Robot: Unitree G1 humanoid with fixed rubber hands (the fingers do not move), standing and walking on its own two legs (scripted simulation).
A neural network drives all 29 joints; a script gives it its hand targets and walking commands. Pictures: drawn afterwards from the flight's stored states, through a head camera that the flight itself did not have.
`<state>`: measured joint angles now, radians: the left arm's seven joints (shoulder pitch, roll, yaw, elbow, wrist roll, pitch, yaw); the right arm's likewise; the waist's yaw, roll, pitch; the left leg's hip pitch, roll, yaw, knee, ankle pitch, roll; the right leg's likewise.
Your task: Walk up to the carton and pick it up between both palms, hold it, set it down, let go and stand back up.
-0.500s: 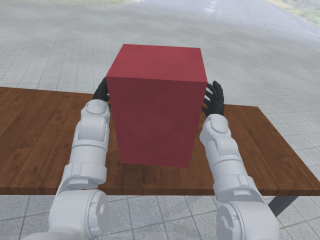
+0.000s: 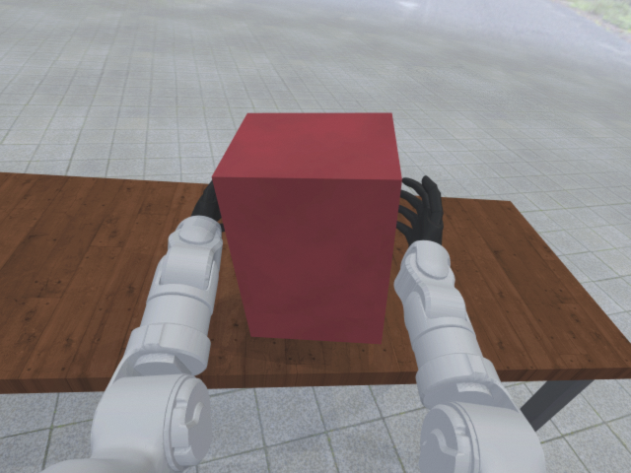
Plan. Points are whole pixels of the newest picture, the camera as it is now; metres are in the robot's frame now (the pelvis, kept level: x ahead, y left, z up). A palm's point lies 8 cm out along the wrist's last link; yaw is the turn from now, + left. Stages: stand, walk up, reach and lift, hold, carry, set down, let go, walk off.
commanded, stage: set down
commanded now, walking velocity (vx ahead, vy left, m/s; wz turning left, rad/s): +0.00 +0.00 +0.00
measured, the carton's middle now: (316, 232) +0.41 -0.04 +0.14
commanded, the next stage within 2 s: none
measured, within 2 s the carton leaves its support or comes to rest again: rests again in 1.44 s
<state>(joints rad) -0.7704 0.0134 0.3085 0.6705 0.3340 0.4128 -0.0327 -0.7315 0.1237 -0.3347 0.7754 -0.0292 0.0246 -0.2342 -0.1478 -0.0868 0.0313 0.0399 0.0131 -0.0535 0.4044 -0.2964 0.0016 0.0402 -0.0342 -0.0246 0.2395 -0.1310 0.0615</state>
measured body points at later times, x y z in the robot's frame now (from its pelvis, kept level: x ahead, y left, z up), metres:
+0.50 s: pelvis +0.02 +0.00 +0.00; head +0.00 +0.05 +0.45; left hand +0.45 +0.10 +0.12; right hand +0.39 -0.18 +0.14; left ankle -0.04 +0.11 -0.75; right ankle +0.01 -0.16 -0.75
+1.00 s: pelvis +0.02 +0.00 +0.00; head +0.02 +0.04 +0.45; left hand +0.46 +0.09 +0.10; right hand +0.38 -0.19 +0.12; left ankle -0.04 +0.11 -0.75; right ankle +0.01 -0.16 -0.75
